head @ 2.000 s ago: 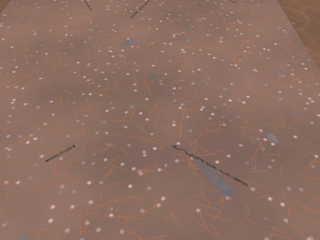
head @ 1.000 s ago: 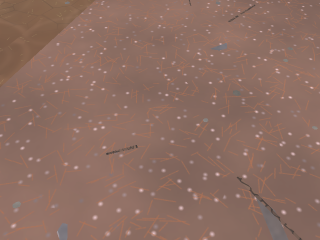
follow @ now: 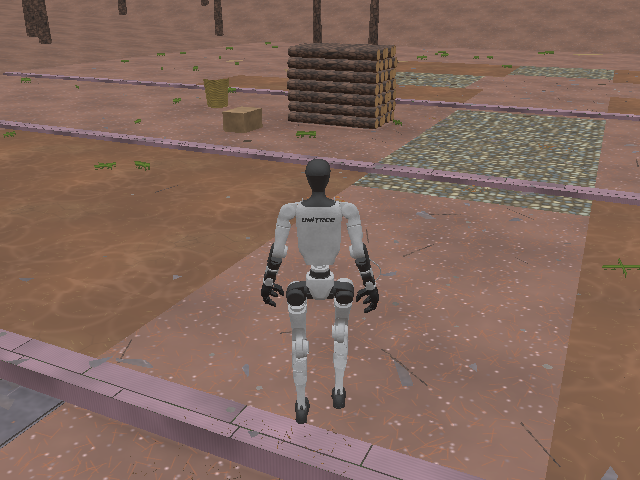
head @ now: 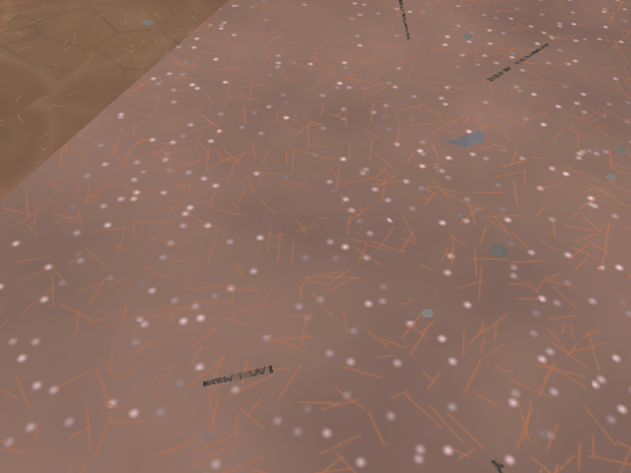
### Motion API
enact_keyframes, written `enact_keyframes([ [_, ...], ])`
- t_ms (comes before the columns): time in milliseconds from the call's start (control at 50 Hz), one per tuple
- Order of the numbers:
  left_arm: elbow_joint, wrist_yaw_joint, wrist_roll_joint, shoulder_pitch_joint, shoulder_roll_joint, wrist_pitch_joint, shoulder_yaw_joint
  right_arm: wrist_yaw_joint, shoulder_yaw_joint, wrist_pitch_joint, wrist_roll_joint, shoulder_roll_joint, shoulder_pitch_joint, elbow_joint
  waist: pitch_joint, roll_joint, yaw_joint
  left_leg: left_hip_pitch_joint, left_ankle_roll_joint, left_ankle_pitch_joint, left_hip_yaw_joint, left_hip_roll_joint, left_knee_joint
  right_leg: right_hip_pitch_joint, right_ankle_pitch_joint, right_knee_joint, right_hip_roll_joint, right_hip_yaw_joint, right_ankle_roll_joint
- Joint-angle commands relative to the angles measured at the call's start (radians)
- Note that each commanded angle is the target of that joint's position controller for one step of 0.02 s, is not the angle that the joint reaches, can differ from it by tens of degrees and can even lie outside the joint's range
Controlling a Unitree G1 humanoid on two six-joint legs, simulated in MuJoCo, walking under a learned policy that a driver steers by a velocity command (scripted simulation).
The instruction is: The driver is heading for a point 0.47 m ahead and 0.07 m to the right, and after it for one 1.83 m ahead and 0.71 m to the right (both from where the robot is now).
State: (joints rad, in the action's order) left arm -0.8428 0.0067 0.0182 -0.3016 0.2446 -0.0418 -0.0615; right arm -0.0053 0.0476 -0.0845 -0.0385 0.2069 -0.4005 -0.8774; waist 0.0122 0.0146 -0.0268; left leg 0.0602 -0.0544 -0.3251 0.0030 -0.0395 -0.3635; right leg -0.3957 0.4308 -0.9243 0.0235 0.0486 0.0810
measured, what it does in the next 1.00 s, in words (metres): walks ahead, turning right: right foot, then left foot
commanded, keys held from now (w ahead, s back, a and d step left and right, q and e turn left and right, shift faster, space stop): w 0.44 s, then e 0.56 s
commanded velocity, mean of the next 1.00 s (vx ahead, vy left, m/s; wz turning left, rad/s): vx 0.30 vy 0.00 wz -0.21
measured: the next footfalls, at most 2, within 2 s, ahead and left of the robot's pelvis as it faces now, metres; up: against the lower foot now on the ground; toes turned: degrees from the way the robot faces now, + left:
right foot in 0.24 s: +0.30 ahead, -0.12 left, +0.00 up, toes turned -5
left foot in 0.74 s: +0.53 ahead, +0.03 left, +0.00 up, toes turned -7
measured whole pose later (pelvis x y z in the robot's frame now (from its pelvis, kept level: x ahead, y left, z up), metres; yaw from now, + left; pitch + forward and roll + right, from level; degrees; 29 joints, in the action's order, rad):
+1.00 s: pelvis +0.39 -0.03 +0.00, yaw -16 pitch +0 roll +0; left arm -0.81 0.01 0.03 -0.21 0.28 0.07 -0.08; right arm -0.04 0.03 -0.02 -0.03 0.22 -0.18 -0.81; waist -0.06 0.03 0.01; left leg 0.33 -0.06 -0.11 -0.17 0.04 -0.43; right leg -0.50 0.42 -1.07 0.00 0.01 -0.01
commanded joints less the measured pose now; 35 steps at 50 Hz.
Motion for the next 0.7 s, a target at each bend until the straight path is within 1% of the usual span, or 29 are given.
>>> enact_keyframes([
  [20,0.126,0.021,0.006,0.159,0.052,-0.007,-0.005,-0.001,0.017,-0.004,0.012,0.104,-0.087,0.0,-0.086,-0.099,-0.011,-0.23,-0.163,0.395,0.255,0.281,0.181,-0.42,-0.074,-0.076,-0.068,-0.023,-0.023],
  [40,0.134,0.029,0.012,0.175,0.047,-0.002,-0.003,0.0,0.015,-0.007,0.018,0.103,-0.071,-0.001,-0.099,-0.113,-0.003,-0.179,-0.154,0.419,0.214,0.257,0.203,-0.396,-0.121,-0.052,-0.064,-0.003,-0.034],
  [60,0.148,0.035,0.014,0.204,0.039,0.0,0.002,-0.001,0.013,-0.01,0.021,0.103,-0.055,-0.006,-0.122,-0.113,0.006,-0.118,-0.144,0.438,0.174,0.237,0.222,-0.361,-0.171,0.005,-0.064,0.01,-0.043],
  [100,0.174,0.045,0.01,0.256,0.019,-0.001,0.014,-0.001,0.015,-0.017,0.025,0.119,-0.031,-0.014,-0.139,-0.121,0.013,-0.016,-0.117,0.489,0.101,0.204,0.239,-0.231,-0.273,0.166,-0.062,0.027,-0.046],
  [120,0.182,0.045,0.006,0.276,0.018,0.001,0.017,-0.001,0.019,-0.019,0.027,0.139,-0.034,-0.02,-0.14,-0.129,0.011,0.015,-0.109,0.525,0.083,0.206,0.243,-0.158,-0.298,0.23,-0.052,0.041,-0.038],
  [160,0.184,0.035,0.006,0.272,0.04,0.006,0.01,0.0,0.021,-0.02,0.029,0.159,-0.052,-0.039,-0.13,-0.133,0.014,0.011,-0.103,0.647,0.073,0.235,0.218,-0.052,-0.319,0.287,-0.03,0.065,-0.008],
  [180,0.175,0.026,0.006,0.242,0.056,0.007,0.001,0.0,0.022,-0.02,0.03,0.17,-0.047,-0.044,-0.112,-0.13,0.032,-0.014,-0.094,0.778,0.059,0.241,0.163,-0.002,-0.313,0.302,-0.012,0.072,0.012],
  [200,0.155,0.017,0.009,0.18,0.073,0.006,-0.008,-0.003,0.023,-0.017,0.028,0.182,-0.043,-0.049,-0.074,-0.123,0.063,-0.041,-0.08,0.907,0.042,0.24,0.066,0.067,-0.296,0.321,0.011,0.078,0.03],
  [220,0.113,0.009,0.013,0.059,0.089,0.001,-0.02,-0.005,0.026,-0.009,0.027,0.194,-0.033,-0.052,-0.009,-0.095,0.12,-0.034,-0.061,0.971,0.014,0.216,-0.101,0.203,-0.299,0.368,0.039,0.088,0.048],
  [240,0.063,-0.001,0.025,-0.084,0.125,-0.007,-0.036,-0.007,0.022,-0.004,0.023,0.187,-0.039,-0.05,0.072,-0.072,0.171,0.077,-0.047,0.858,-0.005,0.178,-0.312,0.409,-0.268,0.38,0.011,0.05,0.071],
  [260,0.046,-0.011,0.05,-0.213,0.223,-0.014,-0.059,-0.002,0.003,0.001,0.032,0.112,-0.077,-0.021,0.189,0.083,0.197,0.307,-0.022,0.469,-0.053,0.094,-0.664,0.632,-0.032,0.439,-0.247,-0.268,0.132],
  [280,0.039,-0.002,0.04,-0.223,0.27,-0.013,-0.063,0.002,-0.001,0.003,0.044,0.061,-0.143,-0.011,0.278,0.24,0.148,0.498,-0.011,-0.196,0.02,-0.064,-0.95,0.686,0.032,0.645,-0.453,-0.75,0.231],
  [300,0.045,0.001,0.007,-0.105,0.227,-0.011,-0.055,0.003,0.015,0.005,0.024,0.124,-0.043,0.008,0.145,0.124,0.107,0.563,-0.031,-0.114,0.098,0.01,-1.004,0.546,0.118,0.703,-0.405,-0.727,0.208],
  [320,0.06,0.003,-0.001,-0.006,0.156,-0.015,-0.036,0.011,0.017,0.0,0.022,0.141,0.02,0.023,0.026,0.046,0.075,0.564,-0.039,-0.009,0.074,0.064,-0.956,0.396,0.084,0.714,-0.376,-0.566,0.186],
  [340,0.056,0.008,0.002,0.029,0.113,-0.022,-0.023,0.015,0.013,-0.003,0.021,0.124,0.039,0.023,-0.007,0.011,0.05,0.532,-0.044,0.038,0.059,0.097,-0.892,0.314,-0.013,0.737,-0.324,-0.46,0.16],
  [360,0.046,0.008,-0.002,0.038,0.094,-0.029,-0.016,0.02,0.011,0.005,0.012,0.11,0.025,0.016,-0.024,0.025,0.022,0.488,-0.04,0.05,0.052,0.118,-0.843,0.25,-0.085,0.753,-0.281,-0.38,0.138],
  [380,0.034,0.007,-0.002,0.037,0.075,-0.037,-0.01,0.029,0.008,0.019,0.003,0.095,0.002,0.005,-0.029,0.041,0.002,0.445,-0.032,0.054,0.045,0.131,-0.811,0.199,-0.132,0.775,-0.257,-0.319,0.129],
  [420,0.003,0.009,-0.004,-0.012,0.073,-0.054,-0.009,0.041,0.005,0.036,-0.002,0.072,0.019,0.006,-0.047,0.033,-0.003,0.45,-0.02,0.075,0.023,0.139,-0.771,0.171,-0.231,0.805,-0.245,-0.258,0.144],
  [440,-0.011,0.008,-0.006,-0.034,0.077,-0.059,-0.009,0.043,0.003,0.042,-0.003,0.069,0.057,0.018,-0.064,0.032,-0.001,0.486,-0.011,0.104,0.014,0.151,-0.737,0.175,-0.247,0.825,-0.241,-0.231,0.148],
  [460,-0.023,0.008,-0.008,-0.054,0.072,-0.061,-0.006,0.042,0.003,0.044,-0.005,0.07,0.108,0.033,-0.09,0.021,0.005,0.52,0.004,0.135,-0.001,0.158,-0.69,0.177,-0.338,0.833,-0.235,-0.215,0.154],
  [480,-0.034,0.007,-0.01,-0.074,0.068,-0.061,-0.002,0.04,0.001,0.045,-0.007,0.068,0.144,0.046,-0.102,0.014,0.006,0.54,0.021,0.161,-0.013,0.157,-0.637,0.19,-0.48,0.819,-0.227,-0.189,0.157],
  [520,-0.051,0.005,-0.011,-0.099,0.07,-0.058,0.003,0.035,-0.008,0.042,-0.003,0.048,0.2,0.063,-0.093,0.017,0.01,0.515,0.048,0.214,-0.037,0.133,-0.503,0.205,-0.767,0.758,-0.193,-0.12,0.144],
  [540,-0.057,0.004,-0.012,-0.108,0.077,-0.056,0.003,0.033,-0.014,0.041,0.001,0.036,0.227,0.069,-0.078,0.028,0.016,0.482,0.055,0.249,-0.05,0.112,-0.446,0.206,-0.868,0.724,-0.177,-0.093,0.131],
  [560,-0.062,0.002,-0.013,-0.118,0.086,-0.052,0.002,0.03,-0.016,0.04,0.005,0.033,0.253,0.076,-0.062,0.041,0.024,0.454,0.058,0.282,-0.058,0.091,-0.403,0.214,-0.927,0.692,-0.165,-0.081,0.116],
  [600,-0.065,-0.003,-0.013,-0.138,0.102,-0.041,0.0,0.02,-0.015,0.041,0.014,0.048,0.295,0.088,-0.033,0.068,0.044,0.427,0.057,0.32,-0.06,0.056,-0.345,0.251,-0.966,0.633,-0.155,-0.091,0.1],
  [640,-0.066,-0.009,-0.009,-0.149,0.105,-0.028,-0.003,0.007,-0.011,0.041,0.018,0.065,0.325,0.101,-0.023,0.085,0.058,0.416,0.051,0.298,-0.046,0.034,-0.3,0.294,-0.963,0.573,-0.16,-0.128,0.097],
  [660,-0.063,-0.013,-0.006,-0.145,0.108,-0.021,-0.005,0.001,-0.009,0.038,0.018,0.075,0.32,0.104,-0.02,0.091,0.056,0.4,0.045,0.267,-0.033,0.028,-0.271,0.309,-0.956,0.54,-0.166,-0.154,0.094],
  [680,-0.057,-0.018,-0.003,-0.132,0.112,-0.016,-0.009,-0.005,-0.005,0.033,0.018,0.087,0.291,0.097,-0.018,0.094,0.044,0.364,0.036,0.242,-0.015,0.024,-0.227,0.317,-0.932,0.503,-0.17,-0.185,0.084],
  [700,-0.049,-0.021,-0.004,-0.111,0.117,-0.013,-0.013,-0.011,0.001,0.025,0.018,0.102,0.236,0.081,-0.008,0.089,0.023,0.301,0.025,0.243,-0.006,0.017,-0.159,0.318,-0.9,0.447,-0.163,-0.21,0.069],
])
Velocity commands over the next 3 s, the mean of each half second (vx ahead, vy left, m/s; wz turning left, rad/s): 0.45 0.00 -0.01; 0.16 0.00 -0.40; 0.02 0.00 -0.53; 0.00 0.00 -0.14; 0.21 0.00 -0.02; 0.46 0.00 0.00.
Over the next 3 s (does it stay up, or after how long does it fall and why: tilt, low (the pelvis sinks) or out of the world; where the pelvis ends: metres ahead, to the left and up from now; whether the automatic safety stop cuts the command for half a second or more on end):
stays up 0.68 -0.19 0.00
